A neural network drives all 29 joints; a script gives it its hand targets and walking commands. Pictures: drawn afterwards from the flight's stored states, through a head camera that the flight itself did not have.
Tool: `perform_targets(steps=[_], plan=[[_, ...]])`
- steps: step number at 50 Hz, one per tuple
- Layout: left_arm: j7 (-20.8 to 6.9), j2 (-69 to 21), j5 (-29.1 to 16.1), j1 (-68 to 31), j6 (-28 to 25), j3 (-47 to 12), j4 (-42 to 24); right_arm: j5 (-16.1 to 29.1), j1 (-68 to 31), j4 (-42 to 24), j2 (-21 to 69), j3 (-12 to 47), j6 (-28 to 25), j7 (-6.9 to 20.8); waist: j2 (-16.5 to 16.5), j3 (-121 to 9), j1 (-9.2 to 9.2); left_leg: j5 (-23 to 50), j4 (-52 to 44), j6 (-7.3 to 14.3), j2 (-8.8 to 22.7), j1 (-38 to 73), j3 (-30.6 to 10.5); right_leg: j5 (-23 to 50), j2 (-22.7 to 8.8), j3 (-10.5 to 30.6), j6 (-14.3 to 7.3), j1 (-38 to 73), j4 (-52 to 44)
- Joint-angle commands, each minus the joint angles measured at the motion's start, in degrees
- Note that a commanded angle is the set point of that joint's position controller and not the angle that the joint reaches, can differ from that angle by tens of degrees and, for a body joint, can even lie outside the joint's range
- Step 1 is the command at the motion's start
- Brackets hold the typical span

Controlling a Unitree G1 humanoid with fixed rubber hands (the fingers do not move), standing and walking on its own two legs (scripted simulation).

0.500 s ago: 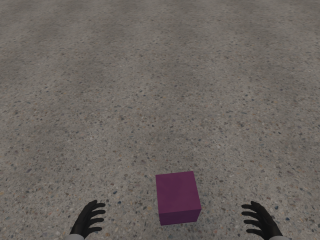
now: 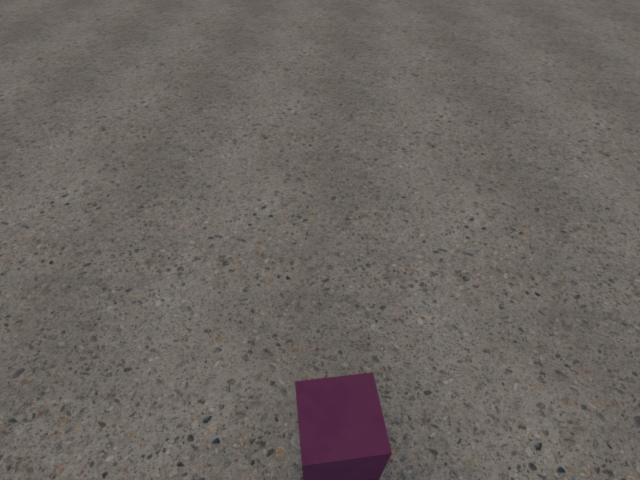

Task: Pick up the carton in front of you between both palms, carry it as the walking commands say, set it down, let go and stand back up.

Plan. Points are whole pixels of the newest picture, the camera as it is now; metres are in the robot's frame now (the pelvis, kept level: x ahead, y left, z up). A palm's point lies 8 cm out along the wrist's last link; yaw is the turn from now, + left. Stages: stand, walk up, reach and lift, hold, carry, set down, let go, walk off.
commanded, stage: stand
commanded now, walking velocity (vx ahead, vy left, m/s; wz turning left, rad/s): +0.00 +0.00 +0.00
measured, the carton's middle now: (338, 432) +0.40 -0.03 -0.64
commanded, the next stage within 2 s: none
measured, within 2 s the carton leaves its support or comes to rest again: neither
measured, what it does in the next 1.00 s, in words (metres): stands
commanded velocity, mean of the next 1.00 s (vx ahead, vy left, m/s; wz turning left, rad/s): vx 0.00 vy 0.00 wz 0.00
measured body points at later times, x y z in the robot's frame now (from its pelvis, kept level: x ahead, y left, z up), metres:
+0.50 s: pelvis +0.01 +0.02 +0.00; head +0.01 +0.03 +0.45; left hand +0.05 +0.27 -0.15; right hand +0.03 -0.24 -0.13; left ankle -0.10 +0.11 -0.73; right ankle +0.00 -0.13 -0.73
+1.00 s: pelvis -0.01 +0.02 +0.00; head -0.01 +0.03 +0.45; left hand -0.01 +0.25 -0.16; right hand -0.06 -0.21 -0.15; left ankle -0.10 +0.11 -0.73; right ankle +0.00 -0.13 -0.73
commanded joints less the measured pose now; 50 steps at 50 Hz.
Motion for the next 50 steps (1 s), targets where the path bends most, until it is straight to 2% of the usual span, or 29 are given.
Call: perform_targets(steps=[1, 7, 12, 37, 50], plan=[[0.56, 5.85, -0.25, 1.38, -0.33, 1.12, -1.91, 0.37, 1.93, -3.05, -6.16, -1.22, -0.38, -0.52, 2.98, -0.32, 0.38, 30.75, -2.82, -1.17, 5.35, -3.62, -2.93, 22.08, -5.09, 4.05, -1.02, 5.43, 0.09], [1.19, 5.64, -0.57, 2.84, 0.87, 0.72, 0.7, 0.67, 3.78, -1.57, -6.1, -0.78, 0.49, -1.02, 2.24, 0.67, 0.4, 36.6, -1.91, -0.21, 5.22, -2.86, -2.02, 23.09, -4.64, 3.65, -1.2, 5.2, 1.65], [1.67, 5.58, -0.74, 3.56, 1.83, 0.47, 2.84, 0.68, 4.49, -0.05, -5.79, -0.46, 1.17, -1.28, 1.85, 1.72, 0.41, 37.54, -2.04, 0.45, 5.11, -2.25, -1.68, 22.37, -4.41, 3.62, -1.29, 4.99, 1.97], [1.96, 2.95, -1.02, 5.31, 4.63, -1.48, 15.77, 0.26, 9.1, 12.88, -3.1, 1.74, 2.54, -1.58, 1.58, 8.27, 0.44, 24.74, -7.47, 2.09, 5.03, -0.68, -2.04, 18.4, -4.6, 5.35, -1.3, 6.26, -2.36], [2.1, 0.74, -1.25, 5.11, 5.01, -2.27, 20.88, 0.17, 10.71, 18.83, -0.95, 2.71, 2.26, -1.77, 1.5, 9.88, 0.3, 23.21, -9.32, 2.38, 4.95, -0.34, -2.24, 17.81, -4.81, 5.45, -1.12, 6.82, -4.07]])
